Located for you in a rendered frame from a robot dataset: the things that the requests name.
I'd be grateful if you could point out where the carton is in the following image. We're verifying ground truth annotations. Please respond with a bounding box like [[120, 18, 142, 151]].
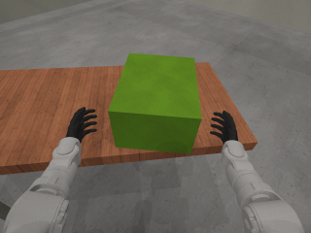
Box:
[[108, 53, 202, 154]]

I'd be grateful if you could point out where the right robot upper arm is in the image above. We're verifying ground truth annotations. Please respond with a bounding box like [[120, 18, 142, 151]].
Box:
[[241, 199, 303, 233]]

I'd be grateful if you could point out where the robot right hand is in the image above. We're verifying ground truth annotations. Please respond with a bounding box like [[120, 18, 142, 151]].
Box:
[[210, 111, 238, 145]]

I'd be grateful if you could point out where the left robot upper arm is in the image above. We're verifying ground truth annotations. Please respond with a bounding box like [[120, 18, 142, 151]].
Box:
[[6, 190, 69, 233]]

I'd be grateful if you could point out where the table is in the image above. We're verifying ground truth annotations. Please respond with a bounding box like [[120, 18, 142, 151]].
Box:
[[0, 62, 258, 220]]

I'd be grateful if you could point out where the robot left hand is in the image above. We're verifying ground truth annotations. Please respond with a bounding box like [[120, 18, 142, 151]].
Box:
[[66, 107, 97, 143]]

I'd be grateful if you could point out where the left robot forearm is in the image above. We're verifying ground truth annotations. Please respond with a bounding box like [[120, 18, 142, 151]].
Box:
[[3, 137, 82, 233]]

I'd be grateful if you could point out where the right robot forearm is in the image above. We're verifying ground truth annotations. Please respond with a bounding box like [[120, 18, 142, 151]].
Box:
[[221, 140, 304, 233]]

